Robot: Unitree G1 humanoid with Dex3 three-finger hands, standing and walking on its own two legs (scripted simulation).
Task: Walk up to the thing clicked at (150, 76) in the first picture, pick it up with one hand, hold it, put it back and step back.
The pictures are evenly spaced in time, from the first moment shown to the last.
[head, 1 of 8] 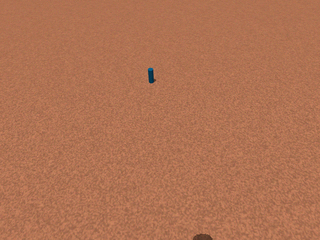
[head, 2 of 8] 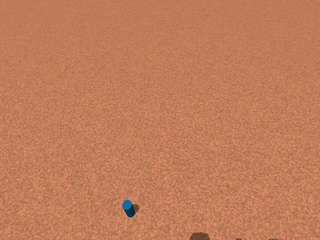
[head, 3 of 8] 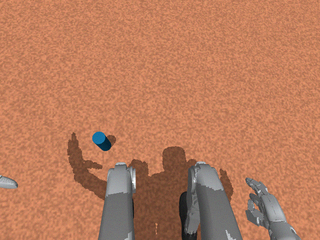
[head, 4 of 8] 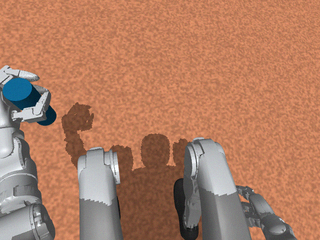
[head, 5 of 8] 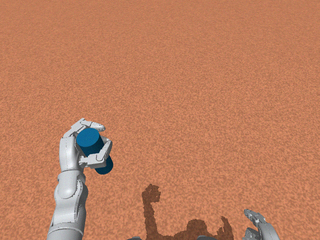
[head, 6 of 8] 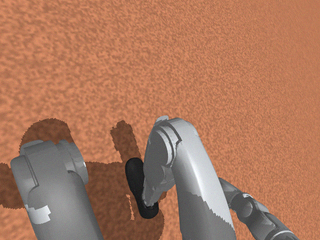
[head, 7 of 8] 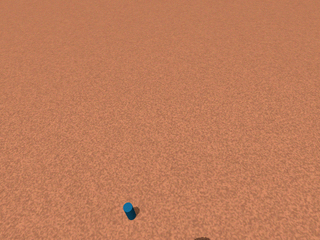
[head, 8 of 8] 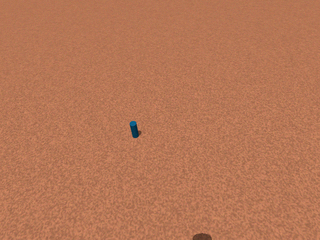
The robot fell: no
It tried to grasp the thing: yes
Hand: left
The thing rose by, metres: 0.69
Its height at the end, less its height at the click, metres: +0.00
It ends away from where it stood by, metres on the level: 0.03
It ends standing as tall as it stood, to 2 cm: yes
